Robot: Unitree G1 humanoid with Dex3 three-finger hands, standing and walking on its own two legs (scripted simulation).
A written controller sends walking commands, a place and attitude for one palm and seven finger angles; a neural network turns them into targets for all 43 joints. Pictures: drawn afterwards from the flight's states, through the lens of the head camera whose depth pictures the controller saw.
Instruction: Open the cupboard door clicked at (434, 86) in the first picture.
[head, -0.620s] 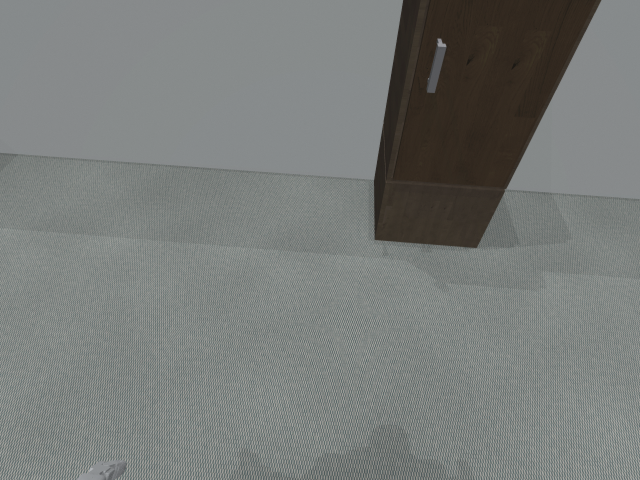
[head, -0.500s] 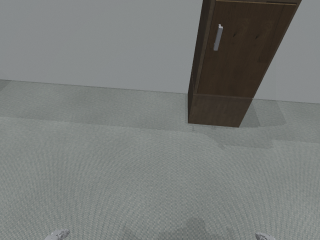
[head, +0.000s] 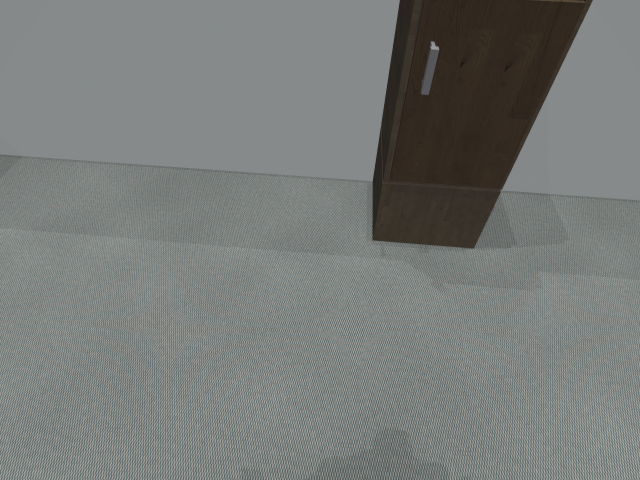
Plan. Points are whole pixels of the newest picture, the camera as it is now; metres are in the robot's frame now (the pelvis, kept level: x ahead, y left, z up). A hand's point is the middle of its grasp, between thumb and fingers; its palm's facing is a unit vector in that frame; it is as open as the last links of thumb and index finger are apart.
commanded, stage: stand and wait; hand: left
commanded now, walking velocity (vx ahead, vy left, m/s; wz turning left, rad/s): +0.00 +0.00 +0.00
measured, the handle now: (428, 68) +1.13 -0.23 +0.00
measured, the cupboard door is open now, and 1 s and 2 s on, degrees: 0 0 0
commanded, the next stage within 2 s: look at it before walking up in 0.32 s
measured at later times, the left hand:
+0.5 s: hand out of the picture +0.07 +0.24 -0.15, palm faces -0.03 -0.94 -0.33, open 7.4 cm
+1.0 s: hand out of the picture +0.07 +0.24 -0.15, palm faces -0.03 -0.94 -0.34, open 7.4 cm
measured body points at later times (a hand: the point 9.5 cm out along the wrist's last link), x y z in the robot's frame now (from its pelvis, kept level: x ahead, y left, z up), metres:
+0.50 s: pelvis -0.01 -0.01 +0.00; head +0.00 +0.00 +0.45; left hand +0.08 +0.29 -0.13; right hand +0.07 -0.30 -0.13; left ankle -0.01 +0.12 -0.74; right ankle -0.01 -0.12 -0.74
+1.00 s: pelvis +0.00 +0.00 +0.00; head +0.00 +0.00 +0.45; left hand +0.07 +0.29 -0.13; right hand +0.08 -0.30 -0.13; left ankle -0.01 +0.12 -0.74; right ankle -0.01 -0.12 -0.74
